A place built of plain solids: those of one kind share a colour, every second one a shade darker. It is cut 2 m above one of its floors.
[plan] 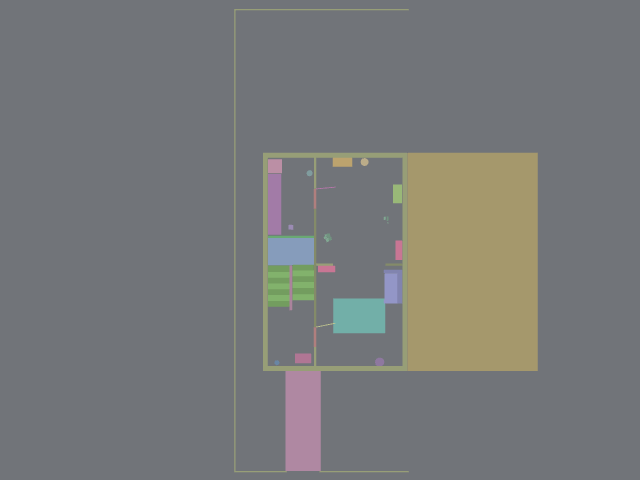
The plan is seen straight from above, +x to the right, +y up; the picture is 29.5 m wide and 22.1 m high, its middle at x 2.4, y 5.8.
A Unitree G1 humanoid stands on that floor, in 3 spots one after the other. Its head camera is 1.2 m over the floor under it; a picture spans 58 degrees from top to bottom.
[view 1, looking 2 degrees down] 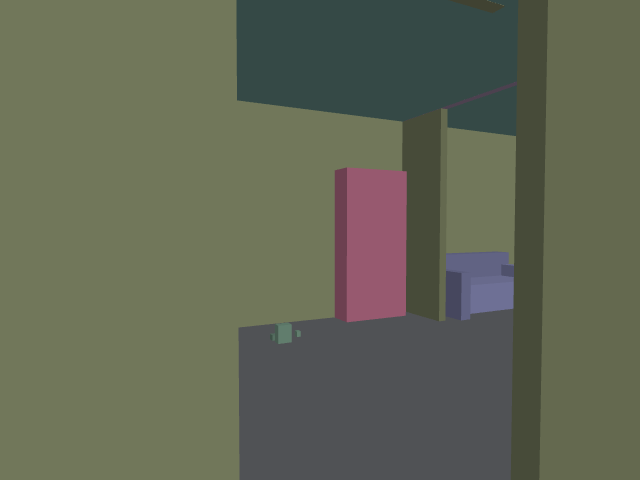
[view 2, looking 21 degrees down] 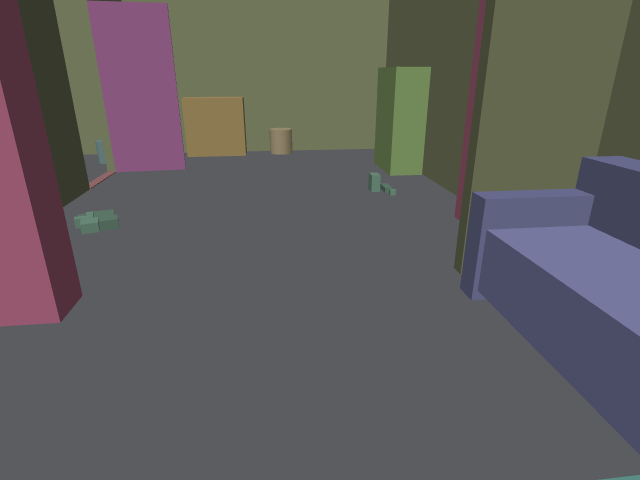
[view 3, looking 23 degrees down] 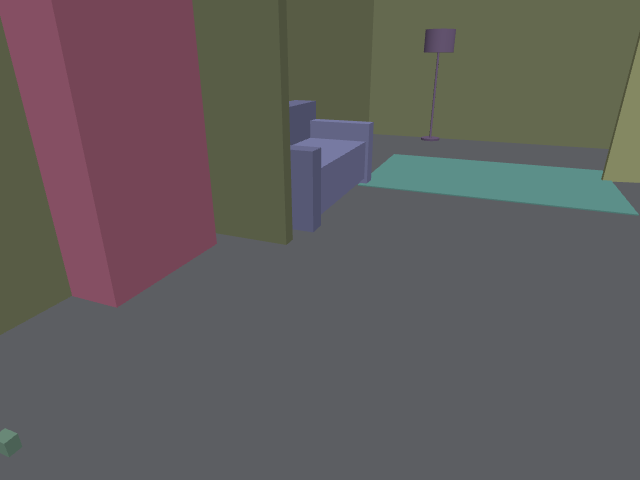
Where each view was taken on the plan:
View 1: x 1.26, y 8.39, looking -26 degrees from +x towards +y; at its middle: wall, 5.49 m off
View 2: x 4.21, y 2.21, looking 83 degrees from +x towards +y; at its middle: ground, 3.38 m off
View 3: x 4.18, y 7.17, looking -68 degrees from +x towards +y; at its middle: ground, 3.07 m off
